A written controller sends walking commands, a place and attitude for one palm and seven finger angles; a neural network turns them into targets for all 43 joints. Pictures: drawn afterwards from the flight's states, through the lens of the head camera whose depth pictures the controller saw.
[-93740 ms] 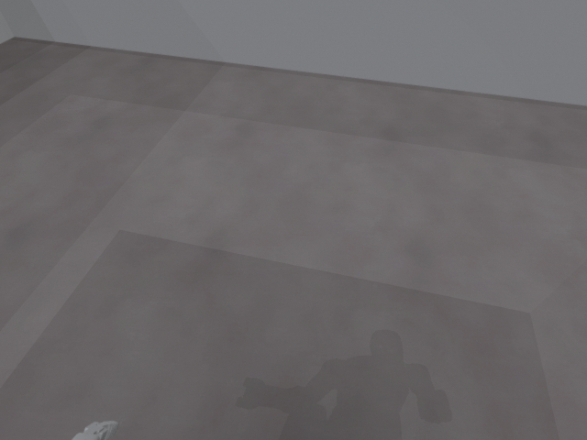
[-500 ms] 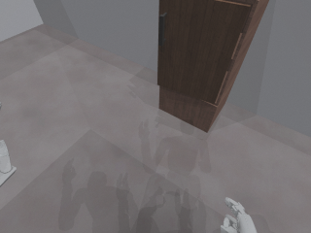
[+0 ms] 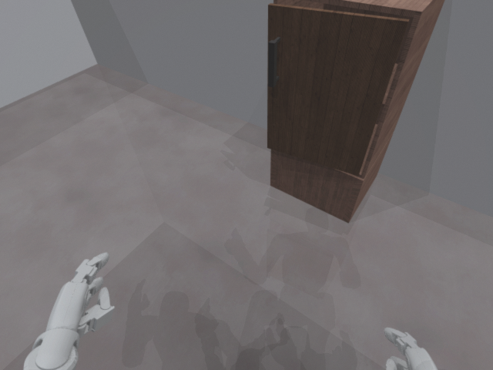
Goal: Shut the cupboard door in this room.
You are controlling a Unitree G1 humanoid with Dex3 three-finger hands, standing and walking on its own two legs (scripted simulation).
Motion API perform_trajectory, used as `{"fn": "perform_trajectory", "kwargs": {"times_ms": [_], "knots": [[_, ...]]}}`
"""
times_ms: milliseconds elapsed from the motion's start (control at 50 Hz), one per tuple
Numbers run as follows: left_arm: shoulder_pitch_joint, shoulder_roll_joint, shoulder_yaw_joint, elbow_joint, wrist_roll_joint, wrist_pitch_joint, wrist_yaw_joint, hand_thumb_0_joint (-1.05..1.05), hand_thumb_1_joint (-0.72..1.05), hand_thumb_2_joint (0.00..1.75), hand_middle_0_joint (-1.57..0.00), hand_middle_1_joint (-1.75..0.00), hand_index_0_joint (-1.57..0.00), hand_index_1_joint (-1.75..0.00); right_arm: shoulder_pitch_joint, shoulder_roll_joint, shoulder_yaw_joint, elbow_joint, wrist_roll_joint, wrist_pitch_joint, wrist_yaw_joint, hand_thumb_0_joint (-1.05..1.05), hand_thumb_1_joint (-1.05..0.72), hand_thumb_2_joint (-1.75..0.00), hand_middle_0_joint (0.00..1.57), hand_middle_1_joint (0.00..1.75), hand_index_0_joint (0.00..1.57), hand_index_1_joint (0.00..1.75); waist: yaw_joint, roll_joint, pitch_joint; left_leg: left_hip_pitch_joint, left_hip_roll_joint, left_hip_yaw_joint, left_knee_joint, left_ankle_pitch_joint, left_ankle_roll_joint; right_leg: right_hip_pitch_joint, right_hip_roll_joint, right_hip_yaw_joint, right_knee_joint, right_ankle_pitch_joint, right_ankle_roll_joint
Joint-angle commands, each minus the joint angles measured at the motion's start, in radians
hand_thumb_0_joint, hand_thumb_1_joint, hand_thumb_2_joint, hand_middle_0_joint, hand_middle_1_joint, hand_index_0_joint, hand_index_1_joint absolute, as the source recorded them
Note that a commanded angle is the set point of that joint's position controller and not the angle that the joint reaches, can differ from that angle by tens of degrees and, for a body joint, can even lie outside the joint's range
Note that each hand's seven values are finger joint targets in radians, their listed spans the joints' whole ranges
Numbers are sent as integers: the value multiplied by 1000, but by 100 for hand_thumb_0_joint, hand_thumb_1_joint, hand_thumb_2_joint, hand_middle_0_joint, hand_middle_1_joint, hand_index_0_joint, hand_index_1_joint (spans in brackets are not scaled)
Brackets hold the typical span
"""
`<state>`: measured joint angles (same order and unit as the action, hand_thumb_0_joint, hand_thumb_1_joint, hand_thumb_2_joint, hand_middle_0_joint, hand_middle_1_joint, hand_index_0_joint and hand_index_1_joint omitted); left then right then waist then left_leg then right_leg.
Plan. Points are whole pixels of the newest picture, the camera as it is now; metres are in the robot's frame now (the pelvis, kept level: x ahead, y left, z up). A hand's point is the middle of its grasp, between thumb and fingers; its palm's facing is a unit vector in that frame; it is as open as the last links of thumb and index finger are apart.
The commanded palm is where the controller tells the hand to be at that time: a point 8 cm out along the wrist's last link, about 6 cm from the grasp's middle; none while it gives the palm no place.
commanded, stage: let the arm hang, fingers relaxed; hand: left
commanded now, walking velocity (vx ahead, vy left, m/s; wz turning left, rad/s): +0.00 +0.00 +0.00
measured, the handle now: (275, 62) +1.08 -0.04 +0.01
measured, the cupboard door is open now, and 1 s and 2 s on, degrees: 7 7 7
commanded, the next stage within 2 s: look to check the result in 0.96 s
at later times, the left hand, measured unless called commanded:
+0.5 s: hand out of the picture -0.10 +0.18 -0.16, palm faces +0.01 -0.98 -0.20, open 7.3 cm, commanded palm none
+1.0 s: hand out of the picture -0.03 +0.16 -0.17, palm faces +0.00 -0.99 -0.15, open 7.4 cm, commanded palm none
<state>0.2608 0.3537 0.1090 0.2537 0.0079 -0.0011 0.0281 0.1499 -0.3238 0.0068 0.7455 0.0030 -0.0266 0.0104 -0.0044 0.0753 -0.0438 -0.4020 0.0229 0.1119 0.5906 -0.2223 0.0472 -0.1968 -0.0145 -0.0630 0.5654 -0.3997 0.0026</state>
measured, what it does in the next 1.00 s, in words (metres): stands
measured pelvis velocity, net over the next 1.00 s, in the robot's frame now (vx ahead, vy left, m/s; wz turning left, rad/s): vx -0.02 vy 0.00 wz -0.02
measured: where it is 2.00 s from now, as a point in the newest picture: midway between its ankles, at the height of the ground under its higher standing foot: outside the picture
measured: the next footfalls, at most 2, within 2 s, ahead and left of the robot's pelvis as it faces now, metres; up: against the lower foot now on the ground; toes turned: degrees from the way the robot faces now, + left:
none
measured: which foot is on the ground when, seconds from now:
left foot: down 0.00-1.00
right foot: down 0.00-1.00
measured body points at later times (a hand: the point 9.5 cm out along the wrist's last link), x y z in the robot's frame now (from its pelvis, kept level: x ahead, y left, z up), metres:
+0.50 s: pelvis -0.01 +0.01 +0.01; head +0.00 +0.01 +0.46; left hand -0.10 +0.23 -0.14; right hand -0.05 -0.21 -0.15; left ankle +0.05 +0.09 -0.73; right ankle -0.06 -0.12 -0.73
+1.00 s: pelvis -0.02 +0.00 +0.01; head -0.02 +0.00 +0.46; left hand -0.03 +0.21 -0.15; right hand -0.05 -0.21 -0.15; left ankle +0.05 +0.09 -0.73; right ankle -0.06 -0.12 -0.73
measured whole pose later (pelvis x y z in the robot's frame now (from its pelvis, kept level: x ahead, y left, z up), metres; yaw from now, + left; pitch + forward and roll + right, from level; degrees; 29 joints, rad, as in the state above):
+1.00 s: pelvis -0.02 +0.00 +0.01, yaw -1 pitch -2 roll +0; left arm 0.33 0.11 0.00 1.14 0.02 0.00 0.04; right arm 0.31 -0.13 -0.02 1.14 -0.01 0.02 -0.03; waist -0.02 0.00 0.02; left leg -0.26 0.01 0.14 0.39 -0.11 0.05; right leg -0.09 -0.02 -0.04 0.42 -0.30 0.00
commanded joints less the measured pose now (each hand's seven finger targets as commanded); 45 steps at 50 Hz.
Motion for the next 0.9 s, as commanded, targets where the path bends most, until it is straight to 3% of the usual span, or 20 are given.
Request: {"fn": "perform_trajectory", "kwargs": {"times_ms": [0, 20, 60, 100, 140, 160, 200, 260, 340, 420, 500, 620, 880], "knots": [[21, 43, -67, 246, 2, 5, -16, 0, 90, 90, -20, -30, -20, -30, 9, -88, -22, -42, -18, 9, -11, 0, -90, -90, 20, 30, 20, 30, -6, -223, -16, 163, 99, -158, -86, 260, -5, -50, -112, 99, -120, 270, -41], [15, 34, -76, 311, 1, 10, -11, 0, 90, 90, -20, -30, -20, -30, 13, -74, -16, -17, -21, 21, -11, 0, -90, -90, 20, 30, 20, 30, -8, -206, -4, 179, 95, -155, -103, 241, -9, -55, -112, 101, -135, 239, -38], [20, 24, -86, 426, 0, 15, -6, 0, 90, 90, -20, -30, -20, -30, 25, -61, -11, 33, -25, 34, -11, 0, -90, -90, 20, 30, 20, 30, -8, -88, 10, 193, 95, -158, -148, 206, -12, -36, -101, 100, -161, 168, -32], [37, 10, -89, 535, 0, 11, -5, 0, 90, 90, -20, -30, -20, -30, 33, -41, -9, 90, -25, 38, -15, 0, -90, -90, 20, 30, 20, 30, -7, -20, 26, 200, 87, -159, -183, 133, -15, -26, -94, 112, -193, 137, -36], [60, -5, -89, 624, -1, 6, -5, 0, 90, 90, -20, -30, -20, -30, 55, -29, -11, 142, -22, 40, -21, 0, -90, -90, 20, 30, 20, 30, -8, -8, 46, 212, 86, -160, -198, 97, -18, -24, -89, 112, -222, 127, -41], [82, -47, -77, 657, 2, 5, -3, 0, 90, 90, -20, -30, -20, -30, 64, -4, -16, 164, -26, 40, -27, 0, -90, -90, 20, 30, 20, 30, -4, 43, 45, 215, 90, -156, -211, 69, -14, -18, -91, 110, -237, 131, -44], [106, -51, -83, 719, 0, 5, -3, 0, 90, 90, -20, -30, -20, -30, 91, 11, -19, 206, -22, 41, -32, 0, -90, -90, 20, 30, 20, 30, -5, 77, 51, 212, 89, -159, -238, 16, -14, -2, -85, 107, -247, 126, -48], [136, -73, -91, 795, 0, 1, -2, 0, 90, 90, -20, -30, -20, -30, 133, 22, -25, 259, -16, 41, -40, 0, -90, -90, 20, 30, 20, 30, -8, 4, 66, 234, 97, -162, -251, 16, -10, -8, -82, 100, -267, 132, -48], [170, -92, -95, 860, 1, -2, 3, 0, 90, 90, -20, -30, -20, -30, 175, 30, -30, 311, -11, 37, -48, 0, -90, -90, 20, 30, 20, 30, -8, -54, 82, 259, 106, -164, -267, 30, -1, -18, -78, 91, -271, 129, -45], [198, -118, -98, 894, 2, 1, 9, 0, 90, 90, -20, -30, -20, -30, 196, 49, -32, 344, -13, 39, -51, 0, -90, -90, 20, 30, 20, 30, -9, -89, 127, 248, 108, -161, -298, -34, 1, -44, -73, 90, -265, 97, -40], [222, -138, -97, 909, 6, 5, 13, 0, 90, 90, -20, -30, -20, -30, 211, 67, -34, 361, -15, 41, -51, 0, -90, -90, 20, 30, 20, 30, -7, -77, 151, 218, 108, -171, -334, -109, 1, -57, -63, 88, -251, 70, -36], [230, -155, -93, 906, 9, 3, 17, 0, 90, 90, -20, -30, -20, -30, 223, 86, -39, 366, -17, 40, -49, 0, -90, -90, 20, 30, 20, 30, -5, -85, 165, 204, 103, -166, -345, -125, -1, -75, -60, 89, -245, 65, -32], [188, -150, -89, 885, 7, -6, 17, 0, 90, 90, -20, -30, -20, -30, 229, 104, -36, 366, -16, 33, -47, 0, -90, -90, 20, 30, 20, 30, -10, -77, 173, 223, 90, -132, -300, -24, -10, -80, -74, 98, -270, 104, -37]]}}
